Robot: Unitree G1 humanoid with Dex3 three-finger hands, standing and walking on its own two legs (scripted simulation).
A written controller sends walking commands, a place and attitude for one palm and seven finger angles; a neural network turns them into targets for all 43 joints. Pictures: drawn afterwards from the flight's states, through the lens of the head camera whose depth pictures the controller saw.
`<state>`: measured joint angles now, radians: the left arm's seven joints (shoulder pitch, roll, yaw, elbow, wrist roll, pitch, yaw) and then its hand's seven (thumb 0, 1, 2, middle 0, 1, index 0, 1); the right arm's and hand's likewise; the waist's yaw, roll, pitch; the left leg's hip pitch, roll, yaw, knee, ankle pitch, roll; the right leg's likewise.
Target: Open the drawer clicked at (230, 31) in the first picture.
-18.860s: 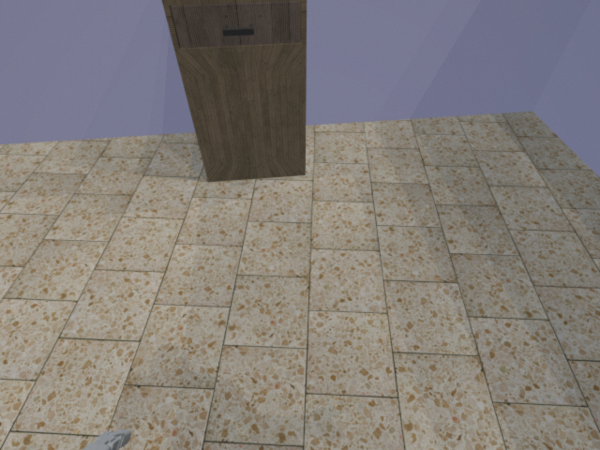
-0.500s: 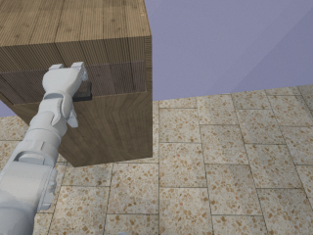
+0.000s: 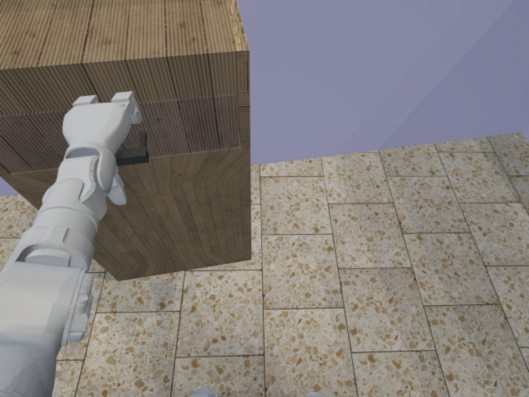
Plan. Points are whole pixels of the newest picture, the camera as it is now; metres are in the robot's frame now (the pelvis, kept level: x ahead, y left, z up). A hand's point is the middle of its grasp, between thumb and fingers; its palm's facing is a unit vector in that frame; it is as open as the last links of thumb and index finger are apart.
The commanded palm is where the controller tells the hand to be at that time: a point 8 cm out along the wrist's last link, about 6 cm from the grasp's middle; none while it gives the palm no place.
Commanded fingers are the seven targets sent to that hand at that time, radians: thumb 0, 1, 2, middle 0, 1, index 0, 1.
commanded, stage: re-aim the fingers above the handle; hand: left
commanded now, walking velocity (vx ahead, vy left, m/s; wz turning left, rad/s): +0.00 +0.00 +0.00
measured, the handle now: (117, 149) +0.55 +0.24 +0.00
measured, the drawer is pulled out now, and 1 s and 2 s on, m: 0.00 0.00 0.00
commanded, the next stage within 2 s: lower the fingers behind the handle in 1.10 s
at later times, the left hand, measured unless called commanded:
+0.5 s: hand (110, 146) +0.51 +0.22 +0.05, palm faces -0.03 -0.03 -1.00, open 13.8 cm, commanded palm +0.49 +0.23 +0.11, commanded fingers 0.00 -0.50 0.30 -0.30 -1.20 -0.30 -1.20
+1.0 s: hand (102, 152) +0.49 +0.23 +0.06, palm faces -0.01 -0.02 -1.00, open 13.8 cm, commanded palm +0.47 +0.23 +0.11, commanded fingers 0.00 -0.50 0.30 -0.30 -1.20 -0.30 -1.20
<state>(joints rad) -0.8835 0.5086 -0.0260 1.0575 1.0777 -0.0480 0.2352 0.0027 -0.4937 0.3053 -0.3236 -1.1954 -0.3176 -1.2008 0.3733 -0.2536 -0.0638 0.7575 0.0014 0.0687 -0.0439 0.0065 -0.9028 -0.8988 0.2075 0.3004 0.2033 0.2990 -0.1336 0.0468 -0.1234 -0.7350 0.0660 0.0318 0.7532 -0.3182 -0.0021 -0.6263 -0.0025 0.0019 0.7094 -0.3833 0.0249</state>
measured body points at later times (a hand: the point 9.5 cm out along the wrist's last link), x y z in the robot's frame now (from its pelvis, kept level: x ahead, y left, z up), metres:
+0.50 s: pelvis +0.00 +0.00 +0.00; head +0.10 +0.00 +0.44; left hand +0.51 +0.22 +0.11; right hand +0.01 -0.28 -0.13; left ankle +0.02 +0.12 -0.71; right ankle -0.03 -0.14 -0.71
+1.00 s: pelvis +0.01 +0.00 +0.00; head +0.09 -0.01 +0.44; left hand +0.49 +0.23 +0.11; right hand +0.02 -0.28 -0.13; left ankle +0.02 +0.12 -0.71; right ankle -0.03 -0.14 -0.71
